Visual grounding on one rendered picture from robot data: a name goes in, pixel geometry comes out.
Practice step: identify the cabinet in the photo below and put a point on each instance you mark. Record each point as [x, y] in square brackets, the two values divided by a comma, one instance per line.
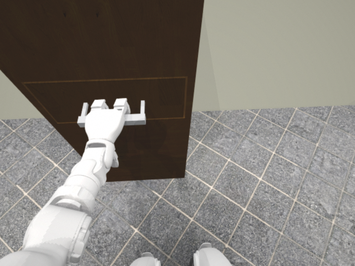
[54, 40]

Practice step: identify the handle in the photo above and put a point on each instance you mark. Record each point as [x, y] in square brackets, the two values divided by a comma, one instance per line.
[130, 119]

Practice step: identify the robot left upper arm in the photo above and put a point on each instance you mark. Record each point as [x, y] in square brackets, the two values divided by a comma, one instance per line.
[58, 237]

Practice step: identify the robot left hand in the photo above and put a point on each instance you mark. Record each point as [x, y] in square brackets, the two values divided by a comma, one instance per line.
[105, 123]

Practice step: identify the robot left shin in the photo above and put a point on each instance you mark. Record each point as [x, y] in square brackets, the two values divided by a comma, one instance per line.
[147, 254]

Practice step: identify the drawer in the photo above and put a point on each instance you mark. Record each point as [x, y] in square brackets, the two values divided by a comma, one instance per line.
[164, 96]

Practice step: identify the right robot thigh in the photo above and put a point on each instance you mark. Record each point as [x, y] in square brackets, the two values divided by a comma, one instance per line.
[210, 257]

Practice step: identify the left robot forearm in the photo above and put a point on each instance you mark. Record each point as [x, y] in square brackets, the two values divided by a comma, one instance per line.
[83, 184]

